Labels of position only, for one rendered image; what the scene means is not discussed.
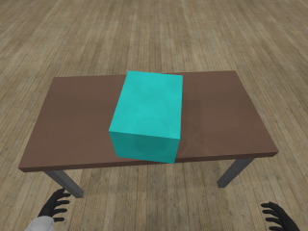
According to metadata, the left robot forearm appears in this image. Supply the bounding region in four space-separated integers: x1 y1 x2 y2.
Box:
24 216 55 231

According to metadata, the table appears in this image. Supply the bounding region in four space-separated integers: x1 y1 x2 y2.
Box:
18 70 279 198

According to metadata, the carton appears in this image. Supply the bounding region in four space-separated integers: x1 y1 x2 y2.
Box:
109 70 183 164

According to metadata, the robot left hand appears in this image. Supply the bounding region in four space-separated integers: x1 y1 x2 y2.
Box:
38 188 71 222

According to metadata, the robot right hand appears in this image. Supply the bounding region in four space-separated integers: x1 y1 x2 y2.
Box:
261 202 300 231

